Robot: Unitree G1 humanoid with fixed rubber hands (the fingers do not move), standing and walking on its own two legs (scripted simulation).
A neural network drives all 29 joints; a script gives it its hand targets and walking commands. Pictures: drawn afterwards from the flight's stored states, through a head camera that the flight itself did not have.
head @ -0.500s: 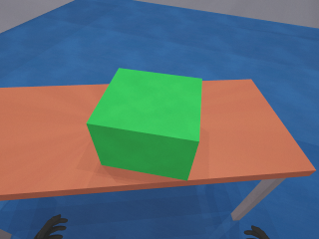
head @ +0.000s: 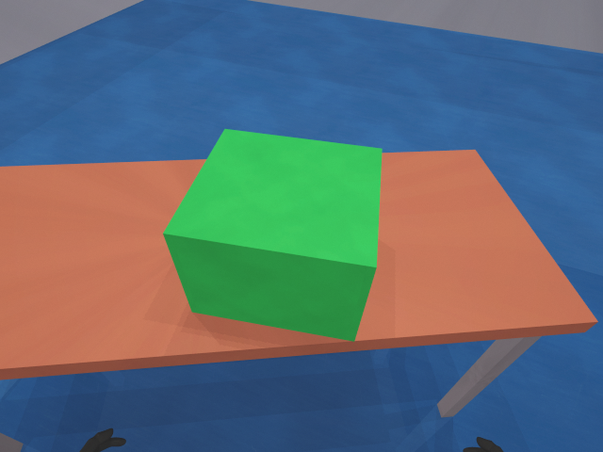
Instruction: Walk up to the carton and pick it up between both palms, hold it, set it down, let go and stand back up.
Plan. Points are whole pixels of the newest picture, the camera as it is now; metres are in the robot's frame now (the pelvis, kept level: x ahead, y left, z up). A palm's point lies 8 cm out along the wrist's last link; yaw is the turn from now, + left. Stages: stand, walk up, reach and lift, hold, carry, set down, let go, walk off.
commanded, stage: stand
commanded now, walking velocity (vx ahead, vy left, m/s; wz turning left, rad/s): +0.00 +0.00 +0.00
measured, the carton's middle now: (286, 230) +0.49 +0.02 -0.01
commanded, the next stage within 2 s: none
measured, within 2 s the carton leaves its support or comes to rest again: neither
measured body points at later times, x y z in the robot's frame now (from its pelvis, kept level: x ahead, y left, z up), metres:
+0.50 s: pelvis -0.01 +0.00 +0.00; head +0.00 +0.00 +0.45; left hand +0.12 +0.29 -0.10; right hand +0.10 -0.28 -0.11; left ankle +0.00 +0.13 -0.74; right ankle -0.01 -0.13 -0.74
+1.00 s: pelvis -0.01 +0.00 +0.00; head -0.02 +0.00 +0.45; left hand +0.10 +0.29 -0.11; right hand +0.09 -0.28 -0.12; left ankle +0.00 +0.13 -0.74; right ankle -0.01 -0.13 -0.74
